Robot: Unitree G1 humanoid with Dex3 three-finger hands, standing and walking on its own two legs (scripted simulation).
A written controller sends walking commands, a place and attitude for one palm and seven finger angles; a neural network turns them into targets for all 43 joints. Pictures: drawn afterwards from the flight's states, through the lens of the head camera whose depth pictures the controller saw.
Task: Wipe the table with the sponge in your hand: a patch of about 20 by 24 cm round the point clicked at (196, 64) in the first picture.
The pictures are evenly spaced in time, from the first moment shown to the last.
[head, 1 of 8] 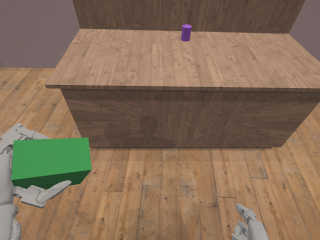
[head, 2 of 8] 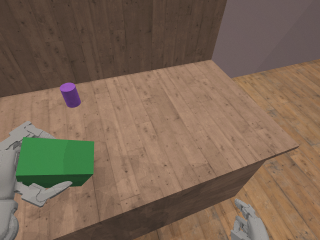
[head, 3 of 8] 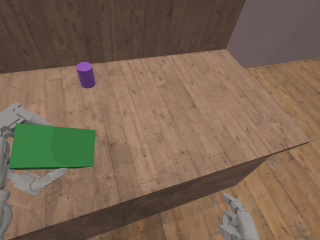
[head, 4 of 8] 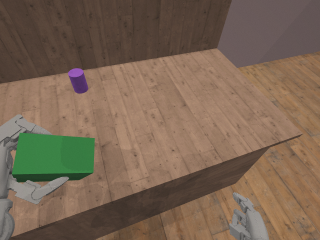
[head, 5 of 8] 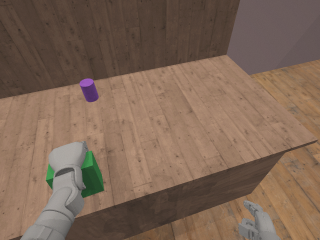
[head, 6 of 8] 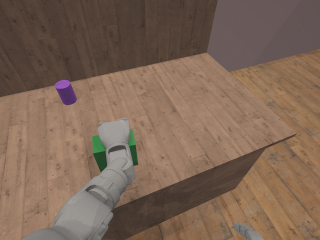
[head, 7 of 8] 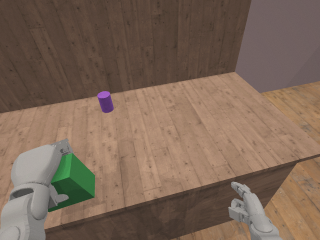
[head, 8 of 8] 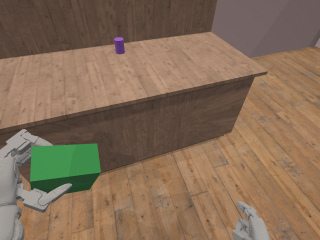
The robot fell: no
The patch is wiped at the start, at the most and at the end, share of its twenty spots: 0.00 1.00 1.00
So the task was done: yes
